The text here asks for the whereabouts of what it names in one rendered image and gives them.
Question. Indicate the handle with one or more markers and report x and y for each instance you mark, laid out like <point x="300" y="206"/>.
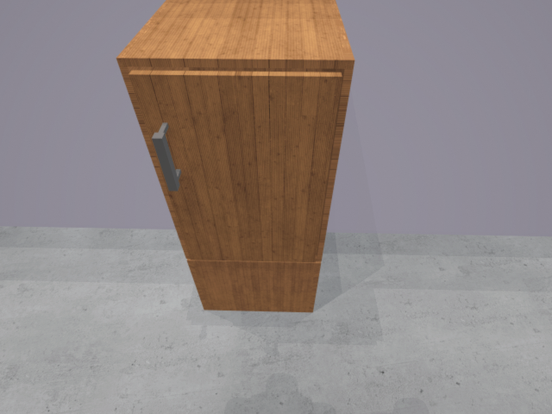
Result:
<point x="166" y="161"/>

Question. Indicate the cupboard door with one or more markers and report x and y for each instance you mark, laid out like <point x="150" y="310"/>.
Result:
<point x="254" y="151"/>

